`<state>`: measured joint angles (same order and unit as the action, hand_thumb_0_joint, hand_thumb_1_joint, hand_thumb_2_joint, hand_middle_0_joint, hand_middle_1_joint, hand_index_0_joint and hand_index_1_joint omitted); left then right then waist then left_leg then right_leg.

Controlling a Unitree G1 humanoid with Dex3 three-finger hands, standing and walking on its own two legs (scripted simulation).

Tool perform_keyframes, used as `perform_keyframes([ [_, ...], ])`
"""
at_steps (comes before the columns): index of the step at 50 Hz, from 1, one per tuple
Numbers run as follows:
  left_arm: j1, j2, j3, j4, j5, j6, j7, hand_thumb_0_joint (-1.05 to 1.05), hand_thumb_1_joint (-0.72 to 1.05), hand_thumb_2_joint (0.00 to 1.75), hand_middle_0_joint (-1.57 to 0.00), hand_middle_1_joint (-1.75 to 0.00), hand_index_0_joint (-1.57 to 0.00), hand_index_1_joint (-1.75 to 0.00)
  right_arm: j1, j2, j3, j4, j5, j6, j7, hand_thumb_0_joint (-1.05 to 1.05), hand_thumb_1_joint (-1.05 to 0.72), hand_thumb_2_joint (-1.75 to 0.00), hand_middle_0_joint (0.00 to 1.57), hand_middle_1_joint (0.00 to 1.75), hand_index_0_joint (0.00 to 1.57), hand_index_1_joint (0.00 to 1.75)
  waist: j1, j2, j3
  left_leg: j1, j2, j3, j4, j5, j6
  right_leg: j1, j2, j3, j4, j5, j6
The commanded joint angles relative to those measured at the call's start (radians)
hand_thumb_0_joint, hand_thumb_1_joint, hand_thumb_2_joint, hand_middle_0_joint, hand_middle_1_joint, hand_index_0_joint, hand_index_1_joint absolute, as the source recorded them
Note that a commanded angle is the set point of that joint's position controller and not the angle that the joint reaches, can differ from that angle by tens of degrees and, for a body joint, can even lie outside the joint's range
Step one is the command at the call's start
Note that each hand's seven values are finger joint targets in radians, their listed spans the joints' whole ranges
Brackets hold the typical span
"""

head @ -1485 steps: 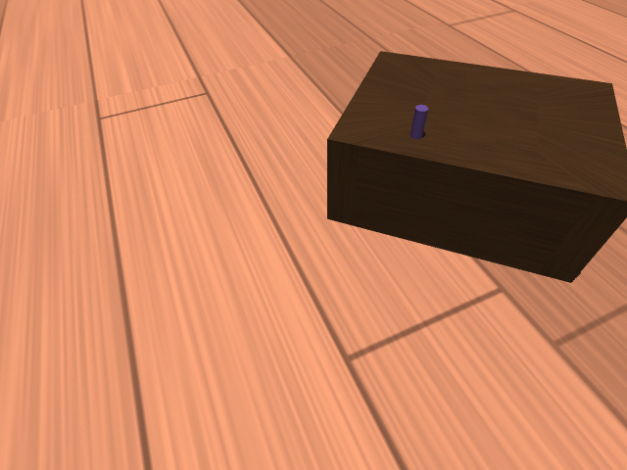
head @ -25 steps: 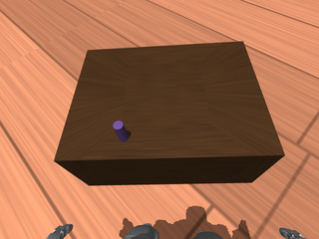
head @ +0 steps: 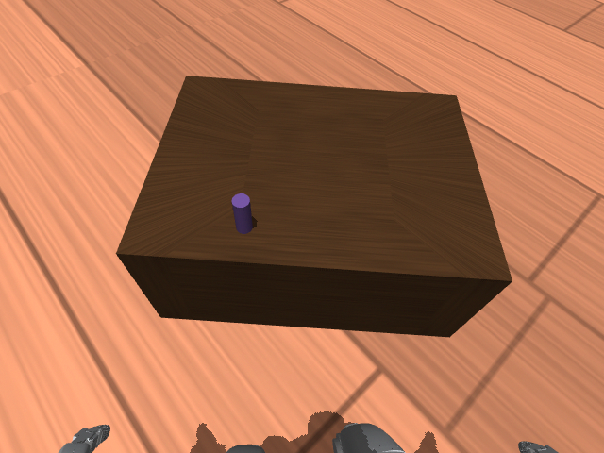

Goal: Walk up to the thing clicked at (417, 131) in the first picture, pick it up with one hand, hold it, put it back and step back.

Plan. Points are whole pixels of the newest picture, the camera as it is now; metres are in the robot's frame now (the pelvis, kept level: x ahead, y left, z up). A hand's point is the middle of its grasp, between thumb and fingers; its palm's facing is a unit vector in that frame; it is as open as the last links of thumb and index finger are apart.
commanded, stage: step back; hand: left
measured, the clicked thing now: (242, 214) +0.66 +0.18 -0.29
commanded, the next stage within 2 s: none
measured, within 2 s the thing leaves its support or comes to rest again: neither
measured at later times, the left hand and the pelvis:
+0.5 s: hand out of the picture -0.05 +0.23 -0.13, palm faces +0.00 -0.89 -0.45, open 7.3 cm; pelvis -0.15 -0.05 -0.01, yaw +0 degrees
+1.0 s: hand out of the picture -0.26 +0.19 -0.16, palm faces -0.02 -0.91 -0.41, open 7.3 cm; pelvis -0.33 -0.08 -0.02, yaw -1 degrees
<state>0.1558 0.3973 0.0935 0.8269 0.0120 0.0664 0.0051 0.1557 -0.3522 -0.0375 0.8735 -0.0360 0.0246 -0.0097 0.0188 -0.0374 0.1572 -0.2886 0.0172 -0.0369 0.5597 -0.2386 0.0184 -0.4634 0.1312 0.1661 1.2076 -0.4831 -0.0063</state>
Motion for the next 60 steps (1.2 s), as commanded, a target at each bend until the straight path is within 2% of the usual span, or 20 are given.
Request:
perform_keyframes([
  [1, 0.040, 0.156, 0.045, -0.078, 0.007, -0.029, 0.010, 0.00, 0.90, 0.90, -0.20, -0.30, -0.20, -0.30, 0.006, -0.256, -0.077, -0.095, 0.008, -0.033, -0.021, 0.00, -0.90, -0.90, 0.20, 0.30, 0.20, 0.30, -0.031, 0.186, -0.173, 0.234, 0.211, -0.195, -0.120, 0.384, 0.218, -0.071, -0.031, 0.006, -0.065, -0.005, 0.045],
  [5, 0.052, 0.157, 0.038, -0.075, 0.006, -0.032, 0.006, 0.00, 0.90, 0.90, -0.20, -0.30, -0.20, -0.30, 0.011, -0.288, -0.089, -0.119, 0.004, -0.023, -0.020, 0.00, -0.90, -0.90, 0.20, 0.30, 0.20, 0.30, -0.050, 0.236, -0.221, 0.243, 0.246, -0.199, -0.101, 0.318, 0.236, 0.036, -0.098, -0.055, -0.332, -0.031, 0.048],
  [10, 0.214, 0.160, 0.049, 0.019, 0.014, -0.044, -0.002, 0.00, 0.90, 0.90, -0.20, -0.30, -0.20, -0.30, -0.063, -0.296, -0.086, -0.140, 0.020, 0.011, -0.012, 0.00, -0.90, -0.90, 0.20, 0.30, 0.20, 0.30, 0.017, 0.220, -0.273, 0.033, 0.163, -0.129, 0.009, 0.171, 0.130, 0.343, -0.107, -0.163, -0.809, 0.237, -0.010],
  [12, 0.167, 0.296, 0.083, -0.019, 0.039, -0.050, -0.004, 0.00, 0.90, 0.90, -0.20, -0.30, -0.20, -0.30, -0.052, -0.201, -0.059, -0.165, 0.036, 0.013, -0.014, 0.00, -0.90, -0.90, 0.20, 0.30, 0.20, 0.30, 0.012, -0.163, -0.176, -0.319, -0.096, -0.055, 0.275, -0.251, -0.001, 0.340, -0.375, 0.292, -0.880, 0.144, -0.118],
  [13, 0.076, 0.390, 0.096, -0.067, 0.042, -0.045, -0.001, 0.00, 0.90, 0.90, -0.20, -0.30, -0.20, -0.30, -0.102, -0.235, -0.078, -0.169, 0.029, 0.013, -0.034, 0.00, -0.90, -0.90, 0.20, 0.30, 0.20, 0.30, 0.062, -0.260, -0.117, -0.232, -0.110, -0.097, 0.512, -0.386, -0.031, 0.057, -0.550, 0.439, -0.942, 0.158, -0.283],
  [14, 0.006, 0.354, 0.089, -0.087, 0.033, -0.048, 0.005, 0.00, 0.90, 0.90, -0.20, -0.30, -0.20, -0.30, -0.079, -0.273, -0.091, -0.144, 0.031, 0.012, -0.034, 0.00, -0.90, -0.90, 0.20, 0.30, 0.20, 0.30, 0.024, -0.229, -0.047, -0.164, -0.072, -0.147, 0.607, -0.350, -0.029, -0.077, -0.560, 0.436, -0.969, 0.152, -0.289],
  [17, -0.128, 0.219, 0.060, -0.108, 0.028, -0.053, 0.013, 0.00, 0.90, 0.90, -0.20, -0.30, -0.20, -0.30, 0.054, -0.225, -0.068, -0.072, 0.041, 0.008, -0.026, 0.00, -0.90, -0.90, 0.20, 0.30, 0.20, 0.30, -0.077, -0.124, -0.069, -0.201, -0.161, -0.139, 0.666, -0.206, -0.018, 0.087, -0.322, 0.014, -0.814, 0.472, -0.152],
  [23, 0.063, 0.179, 0.056, -0.100, 0.033, -0.044, 0.033, 0.00, 0.90, 0.90, -0.20, -0.30, -0.20, -0.30, 0.008, -0.194, -0.047, -0.099, 0.026, -0.015, -0.032, 0.00, -0.90, -0.90, 0.20, 0.30, 0.20, 0.30, 0.051, -0.156, -0.184, -0.282, -0.096, -0.058, 0.377, -0.289, -0.048, 0.479, -0.361, 0.042, -0.702, 0.698, -0.203],
  [26, 0.027, 0.205, 0.055, -0.123, 0.019, -0.037, 0.038, 0.00, 0.90, 0.90, -0.20, -0.30, -0.20, -0.30, 0.080, -0.198, -0.052, -0.085, 0.018, -0.022, -0.029, 0.00, -0.90, -0.90, 0.20, 0.30, 0.20, 0.30, 0.022, -0.196, -0.250, -0.150, -0.023, -0.024, 0.122, -0.256, -0.019, 0.492, -0.411, 0.078, -0.635, 0.788, -0.198],
  [29, -0.025, 0.188, 0.028, -0.144, 0.006, -0.016, 0.025, 0.00, 0.90, 0.90, -0.20, -0.30, -0.20, -0.30, 0.137, -0.223, -0.073, -0.046, 0.009, -0.025, -0.022, 0.00, -0.90, -0.90, 0.20, 0.30, 0.20, 0.30, -0.014, -0.076, -0.256, 0.082, -0.023, -0.021, -0.160, 0.115, 0.012, 0.292, -0.323, -0.001, -0.529, 0.585, -0.109],
  [31, -0.013, 0.140, 0.019, -0.150, -0.007, -0.015, 0.023, 0.00, 0.90, 0.90, -0.20, -0.30, -0.20, -0.30, 0.063, -0.364, -0.101, -0.082, -0.006, -0.019, -0.015, 0.00, -0.90, -0.90, 0.20, 0.30, 0.20, 0.30, 0.003, 0.238, -0.232, 0.183, 0.309, -0.430, -0.189, 0.383, 0.189, -0.030, -0.057, -0.152, -0.271, -0.035, -0.016],
  [32, -0.073, 0.184, 0.043, -0.147, 0.005, -0.012, 0.037, 0.00, 0.90, 0.90, -0.20, -0.30, -0.20, -0.30, 0.055, -0.418, -0.107, -0.095, -0.008, -0.019, -0.012, 0.00, -0.90, -0.90, 0.20, 0.30, 0.20, 0.30, -0.062, 0.262, -0.213, -0.017, 0.404, -0.528, -0.212, 0.365, 0.307, 0.047, -0.061, -0.030, -0.077, -0.220, -0.003],
  [33, -0.074, 0.204, 0.045, -0.129, 0.006, -0.010, 0.035, 0.00, 0.90, 0.90, -0.20, -0.30, -0.20, -0.30, 0.007, -0.381, -0.105, -0.093, -0.006, -0.026, -0.022, 0.00, -0.90, -0.90, 0.20, 0.30, 0.20, 0.30, -0.037, 0.221, -0.157, -0.095, 0.413, -0.515, -0.227, 0.309, 0.312, 0.071, -0.083, 0.029, 0.020, -0.167, -0.011],
  [36, 0.021, 0.177, 0.040, -0.080, -0.009, -0.008, 0.021, 0.00, 0.90, 0.90, -0.20, -0.30, -0.20, -0.30, -0.078, -0.269, -0.069, -0.112, -0.010, -0.022, -0.027, 0.00, -0.90, -0.90, 0.20, 0.30, 0.20, 0.30, 0.035, 0.141, -0.138, -0.017, 0.219, -0.185, -0.157, 0.372, 0.201, 0.002, -0.023, 0.026, 0.095, -0.017, -0.016],
  [42, 0.019, 0.148, 0.021, -0.073, 0.005, -0.043, 0.018, 0.00, 0.90, 0.90, -0.20, -0.30, -0.20, -0.30, 0.012, -0.254, -0.075, -0.103, -0.002, -0.002, -0.017, 0.00, -0.90, -0.90, 0.20, 0.30, 0.20, 0.30, -0.043, 0.219, -0.198, 0.240, 0.209, -0.149, -0.058, 0.434, 0.235, 0.009, -0.092, -0.096, -0.332, -0.043, 0.048],
  [47, 0.165, 0.164, 0.025, 0.025, 0.015, -0.062, 0.022, 0.00, 0.90, 0.90, -0.20, -0.30, -0.20, -0.30, -0.081, -0.279, -0.069, -0.126, 0.023, 0.035, -0.002, 0.00, -0.90, -0.90, 0.20, 0.30, 0.20, 0.30, 0.024, 0.226, -0.294, 0.089, 0.163, -0.102, 0.078, 0.278, 0.130, 0.302, -0.116, -0.170, -0.831, 0.277, -0.003],
  [49, 0.136, 0.323, 0.070, 0.002, 0.033, -0.063, 0.017, 0.00, 0.90, 0.90, -0.20, -0.30, -0.20, -0.30, -0.091, -0.184, -0.044, -0.160, 0.031, 0.030, -0.007, 0.00, -0.90, -0.90, 0.20, 0.30, 0.20, 0.30, 0.028, -0.161, -0.198, -0.305, -0.100, -0.042, 0.309, -0.264, 0.006, 0.330, -0.395, 0.274, -0.854, 0.297, -0.125],
  [50, 0.061, 0.406, 0.081, -0.039, 0.042, -0.062, 0.021, 0.00, 0.90, 0.90, -0.20, -0.30, -0.20, -0.30, -0.120, -0.215, -0.067, -0.165, 0.022, 0.036, -0.026, 0.00, -0.90, -0.90, 0.20, 0.30, 0.20, 0.30, 0.082, -0.236, -0.144, -0.237, -0.092, -0.132, 0.542, -0.400, -0.027, 0.070, -0.591, 0.464, -0.926, 0.305, -0.304],
  [54, -0.100, 0.229, 0.042, -0.061, 0.027, -0.067, 0.034, 0.00, 0.90, 0.90, -0.20, -0.30, -0.20, -0.30, 0.004, -0.219, -0.058, -0.071, 0.038, 0.034, -0.019, 0.00, -0.90, -0.90, 0.20, 0.30, 0.20, 0.30, -0.062, -0.049, -0.114, -0.221, -0.150, -0.155, 0.684, -0.218, -0.021, 0.142, -0.329, -0.019, -0.733, 0.660, -0.147],
  [60, 0.084, 0.231, 0.057, -0.044, 0.042, -0.073, 0.039, 0.00, 0.90, 0.90, -0.20, -0.30, -0.20, -0.30, -0.043, -0.202, -0.050, -0.088, 0.015, 0.006, -0.019, 0.00, -0.90, -0.90, 0.20, 0.30, 0.20, 0.30, 0.062, -0.156, -0.208, -0.280, -0.047, -0.073, 0.346, -0.298, -0.050, 0.473, -0.389, 0.088, -0.731, 0.401, -0.200],
])
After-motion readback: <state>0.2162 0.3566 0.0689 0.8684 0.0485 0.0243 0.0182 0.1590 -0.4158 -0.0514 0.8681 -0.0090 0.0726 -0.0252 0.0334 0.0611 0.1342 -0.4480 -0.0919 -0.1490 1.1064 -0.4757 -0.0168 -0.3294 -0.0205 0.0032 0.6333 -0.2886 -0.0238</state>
